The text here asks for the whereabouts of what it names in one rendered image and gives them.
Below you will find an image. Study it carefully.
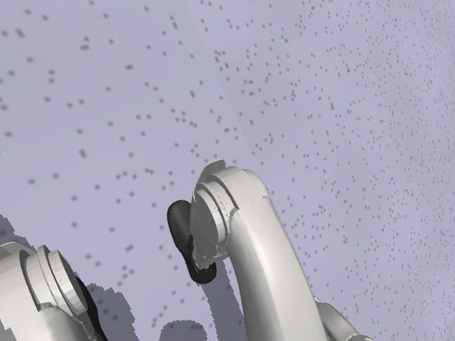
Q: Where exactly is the left robot foot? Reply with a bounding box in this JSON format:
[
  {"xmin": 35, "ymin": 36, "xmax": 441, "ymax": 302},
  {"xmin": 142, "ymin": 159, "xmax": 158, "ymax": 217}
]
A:
[{"xmin": 76, "ymin": 276, "xmax": 108, "ymax": 341}]

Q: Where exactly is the right robot foot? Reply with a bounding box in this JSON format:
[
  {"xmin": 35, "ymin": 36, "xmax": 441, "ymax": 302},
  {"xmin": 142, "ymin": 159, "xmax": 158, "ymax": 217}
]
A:
[{"xmin": 167, "ymin": 200, "xmax": 217, "ymax": 284}]

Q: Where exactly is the right robot hand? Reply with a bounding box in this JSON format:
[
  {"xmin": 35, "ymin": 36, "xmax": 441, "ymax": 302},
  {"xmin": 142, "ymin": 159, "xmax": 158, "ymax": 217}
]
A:
[{"xmin": 314, "ymin": 296, "xmax": 359, "ymax": 341}]

